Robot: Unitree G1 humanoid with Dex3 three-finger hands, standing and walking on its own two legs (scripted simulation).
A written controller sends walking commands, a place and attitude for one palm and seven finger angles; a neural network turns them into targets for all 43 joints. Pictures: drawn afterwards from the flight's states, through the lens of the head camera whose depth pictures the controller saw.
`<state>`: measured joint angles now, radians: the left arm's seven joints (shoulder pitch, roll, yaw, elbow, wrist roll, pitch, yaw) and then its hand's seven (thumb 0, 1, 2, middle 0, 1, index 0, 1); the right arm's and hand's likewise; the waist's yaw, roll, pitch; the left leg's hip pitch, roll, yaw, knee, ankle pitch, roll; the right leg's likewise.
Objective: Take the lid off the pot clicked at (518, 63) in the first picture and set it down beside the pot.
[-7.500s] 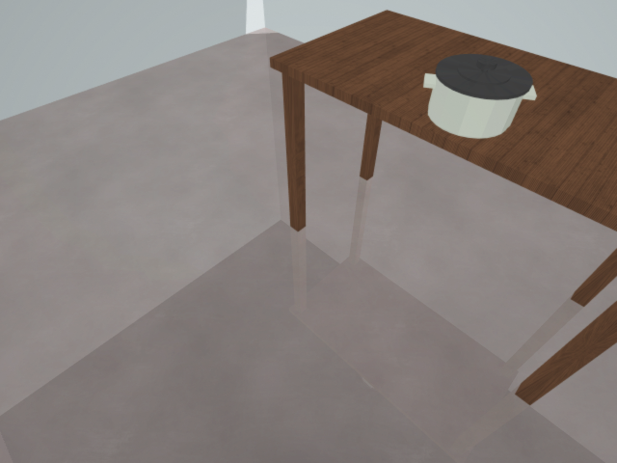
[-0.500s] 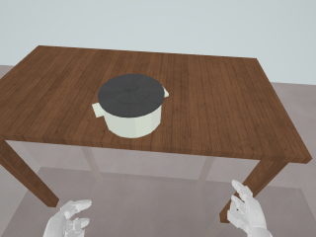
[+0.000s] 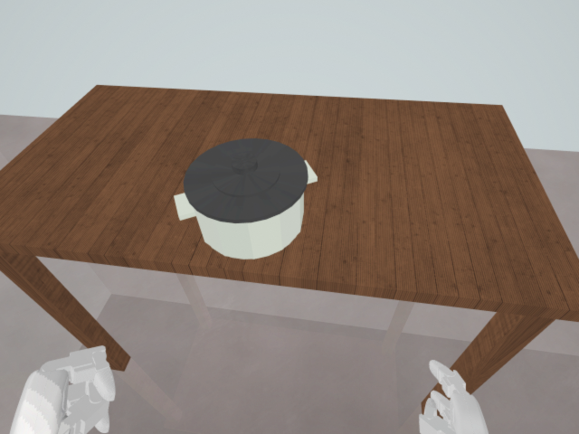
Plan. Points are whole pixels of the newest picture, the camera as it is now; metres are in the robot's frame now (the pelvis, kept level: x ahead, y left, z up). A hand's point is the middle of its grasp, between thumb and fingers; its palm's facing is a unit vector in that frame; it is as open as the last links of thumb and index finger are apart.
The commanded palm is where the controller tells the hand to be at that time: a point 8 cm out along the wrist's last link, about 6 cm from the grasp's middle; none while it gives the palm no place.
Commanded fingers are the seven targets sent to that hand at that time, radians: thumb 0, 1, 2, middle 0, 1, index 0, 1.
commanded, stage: raise the hand higher, near the body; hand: left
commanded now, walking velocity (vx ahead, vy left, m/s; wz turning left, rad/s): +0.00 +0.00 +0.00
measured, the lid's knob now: (244, 163) +0.48 +0.14 +0.12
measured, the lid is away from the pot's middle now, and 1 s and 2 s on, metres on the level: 0.00 0.00 0.00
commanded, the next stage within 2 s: reach forward and open the fingers in 0.68 s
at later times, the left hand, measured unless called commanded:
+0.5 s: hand (90, 357) +0.17 +0.24 +0.10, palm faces +0.31 -0.84 -0.44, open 3.1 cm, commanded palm +0.11 +0.28 +0.13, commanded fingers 0.00 0.90 0.90 -1.30 -1.50 -1.30 -1.50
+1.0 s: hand (66, 327) +0.18 +0.26 +0.13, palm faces +0.13 -0.18 -0.98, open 2.9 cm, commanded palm +0.16 +0.27 +0.18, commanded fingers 0.00 0.52 1.15 -1.18 -1.07 -1.18 -1.07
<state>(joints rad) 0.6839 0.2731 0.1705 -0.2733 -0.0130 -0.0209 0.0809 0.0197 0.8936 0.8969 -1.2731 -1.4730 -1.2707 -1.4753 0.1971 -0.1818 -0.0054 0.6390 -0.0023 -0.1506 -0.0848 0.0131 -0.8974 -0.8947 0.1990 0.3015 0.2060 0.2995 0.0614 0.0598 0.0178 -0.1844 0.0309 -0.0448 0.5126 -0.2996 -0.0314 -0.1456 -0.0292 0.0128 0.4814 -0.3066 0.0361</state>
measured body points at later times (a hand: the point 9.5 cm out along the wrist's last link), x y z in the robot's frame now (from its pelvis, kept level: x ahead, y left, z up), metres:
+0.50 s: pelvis +0.01 +0.01 +0.00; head +0.01 -0.01 +0.45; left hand +0.14 +0.29 +0.13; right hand +0.23 -0.19 -0.07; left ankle -0.01 +0.14 -0.74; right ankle -0.03 -0.14 -0.74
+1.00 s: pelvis -0.01 +0.01 +0.00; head +0.00 -0.03 +0.44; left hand +0.17 +0.27 +0.19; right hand +0.20 -0.21 -0.10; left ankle -0.01 +0.14 -0.74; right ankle -0.03 -0.14 -0.74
